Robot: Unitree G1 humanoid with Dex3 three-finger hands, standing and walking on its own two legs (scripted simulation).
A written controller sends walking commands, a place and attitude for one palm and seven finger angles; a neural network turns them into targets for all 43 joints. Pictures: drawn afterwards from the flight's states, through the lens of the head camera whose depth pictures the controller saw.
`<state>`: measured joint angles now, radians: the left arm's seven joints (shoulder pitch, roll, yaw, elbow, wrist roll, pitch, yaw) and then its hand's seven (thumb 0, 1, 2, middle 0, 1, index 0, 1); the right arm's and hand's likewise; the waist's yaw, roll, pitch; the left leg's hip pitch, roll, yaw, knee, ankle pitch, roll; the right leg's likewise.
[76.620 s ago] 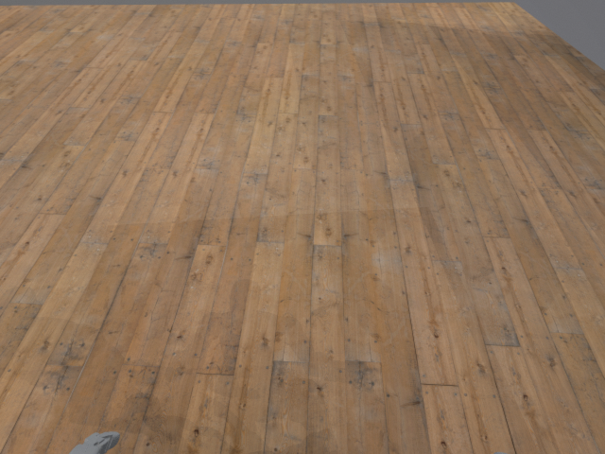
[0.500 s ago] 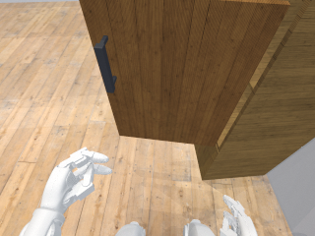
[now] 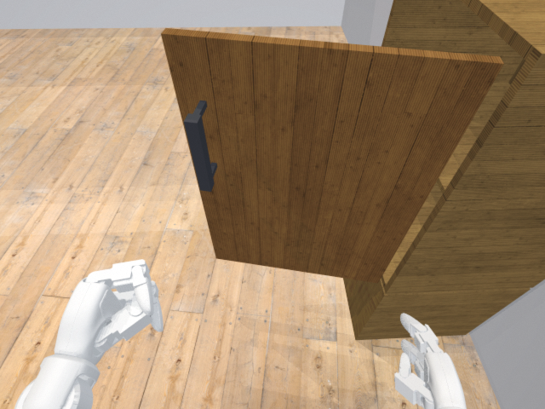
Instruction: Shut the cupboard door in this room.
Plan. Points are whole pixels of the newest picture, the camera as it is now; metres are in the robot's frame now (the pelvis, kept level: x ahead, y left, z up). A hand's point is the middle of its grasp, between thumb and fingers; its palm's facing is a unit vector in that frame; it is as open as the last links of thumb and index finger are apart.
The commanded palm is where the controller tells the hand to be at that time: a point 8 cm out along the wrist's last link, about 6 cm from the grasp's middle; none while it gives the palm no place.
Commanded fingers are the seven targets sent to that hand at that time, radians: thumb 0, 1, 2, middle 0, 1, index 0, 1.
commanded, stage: raise the hand and make a fist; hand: left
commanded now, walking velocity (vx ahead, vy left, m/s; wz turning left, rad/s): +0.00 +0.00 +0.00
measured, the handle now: (204, 148) +0.49 +0.16 +0.11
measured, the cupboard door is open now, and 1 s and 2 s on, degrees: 78 78 78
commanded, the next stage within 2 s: bring the fist close to the handle in 0.64 s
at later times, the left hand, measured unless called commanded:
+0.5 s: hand (146, 299) +0.22 +0.17 +0.11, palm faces -0.06 -1.00 -0.05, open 3.1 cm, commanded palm +0.20 +0.22 +0.11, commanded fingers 0.00 0.90 0.90 -1.30 -1.50 -1.30 -1.50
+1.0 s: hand (168, 275) +0.25 +0.16 +0.11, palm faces -0.08 -1.00 -0.05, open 3.1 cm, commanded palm +0.24 +0.21 +0.11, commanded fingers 0.00 0.90 0.90 -1.30 -1.50 -1.30 -1.50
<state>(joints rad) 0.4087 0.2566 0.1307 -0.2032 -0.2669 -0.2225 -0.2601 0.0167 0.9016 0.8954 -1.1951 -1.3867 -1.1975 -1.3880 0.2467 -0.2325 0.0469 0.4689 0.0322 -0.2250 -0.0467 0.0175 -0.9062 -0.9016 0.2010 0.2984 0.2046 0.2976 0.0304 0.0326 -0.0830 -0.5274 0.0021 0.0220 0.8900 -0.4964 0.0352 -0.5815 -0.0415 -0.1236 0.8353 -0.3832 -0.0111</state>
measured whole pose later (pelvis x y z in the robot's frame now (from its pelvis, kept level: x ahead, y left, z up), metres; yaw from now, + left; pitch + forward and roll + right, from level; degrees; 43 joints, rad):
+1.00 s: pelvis -0.01 -0.01 +0.02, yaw +0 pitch +4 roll +0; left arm 0.13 0.24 0.14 0.00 -0.27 -0.16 -0.29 0.02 0.90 0.90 -1.30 -1.50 -1.30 -1.50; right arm 0.25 -0.25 0.06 0.59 0.04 -0.27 -0.08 0.02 -0.90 -0.90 0.20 0.30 0.21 0.30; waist 0.03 0.04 -0.02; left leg -0.39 -0.01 0.02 0.74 -0.41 0.02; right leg -0.46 -0.04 -0.12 0.72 -0.32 -0.03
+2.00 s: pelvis -0.01 -0.02 +0.02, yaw -2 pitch +7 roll +1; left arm -0.41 0.25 0.20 0.61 -0.20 -0.25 -0.22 0.02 0.90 0.90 -1.30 -1.50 -1.30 -1.50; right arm 0.31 -0.26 0.02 0.63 0.04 -0.11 -0.05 0.02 -0.91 -0.90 0.20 0.30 0.20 0.30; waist -0.02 0.02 -0.03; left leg -0.41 0.00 0.07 0.67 -0.37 0.01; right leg -0.51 -0.02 -0.08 0.68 -0.28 -0.03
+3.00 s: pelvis -0.02 -0.01 +0.01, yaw -2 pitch +14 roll +0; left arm -0.93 0.44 0.23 1.15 -0.18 -0.31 -0.40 0.02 0.90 0.90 -1.30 -1.50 -1.30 -1.50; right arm 0.37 -0.30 0.03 0.68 0.03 -0.09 -0.06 0.01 -0.91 -0.90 0.20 0.30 0.21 0.30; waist -0.14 0.01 -0.04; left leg -0.65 0.01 0.05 0.81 -0.40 0.03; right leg -0.73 -0.03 -0.09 0.77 -0.29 -0.03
